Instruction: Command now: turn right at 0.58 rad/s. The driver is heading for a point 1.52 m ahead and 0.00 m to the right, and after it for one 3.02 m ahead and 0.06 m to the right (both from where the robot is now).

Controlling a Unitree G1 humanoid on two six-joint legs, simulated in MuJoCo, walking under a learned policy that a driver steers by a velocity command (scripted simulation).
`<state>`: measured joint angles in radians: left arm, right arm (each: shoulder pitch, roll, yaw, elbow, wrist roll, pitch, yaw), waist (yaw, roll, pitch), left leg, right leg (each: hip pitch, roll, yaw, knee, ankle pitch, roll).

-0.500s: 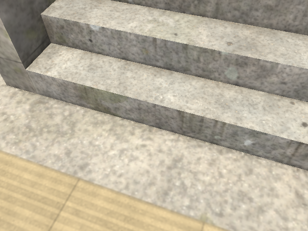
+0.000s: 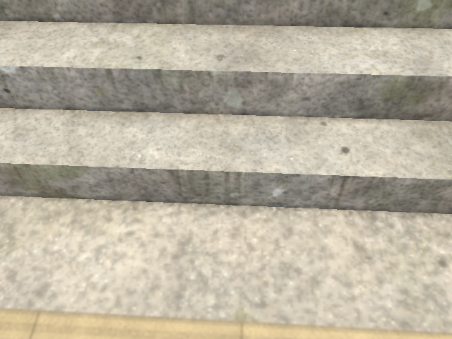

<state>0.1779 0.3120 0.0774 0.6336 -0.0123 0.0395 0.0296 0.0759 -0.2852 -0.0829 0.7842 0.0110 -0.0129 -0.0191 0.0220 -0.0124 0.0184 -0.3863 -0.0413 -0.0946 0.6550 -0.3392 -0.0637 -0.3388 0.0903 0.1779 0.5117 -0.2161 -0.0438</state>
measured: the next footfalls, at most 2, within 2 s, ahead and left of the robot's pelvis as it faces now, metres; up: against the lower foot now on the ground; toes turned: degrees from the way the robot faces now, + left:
left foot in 0.06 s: +0.05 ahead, +0.14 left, +0.00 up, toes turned -7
right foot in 0.46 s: +0.01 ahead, -0.14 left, +0.00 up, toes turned -16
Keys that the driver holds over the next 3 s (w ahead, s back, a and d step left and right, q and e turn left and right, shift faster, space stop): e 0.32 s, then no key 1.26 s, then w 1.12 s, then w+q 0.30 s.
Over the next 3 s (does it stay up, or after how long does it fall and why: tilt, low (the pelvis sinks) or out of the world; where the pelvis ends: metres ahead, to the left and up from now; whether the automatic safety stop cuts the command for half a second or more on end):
stays up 0.59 -0.21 0.00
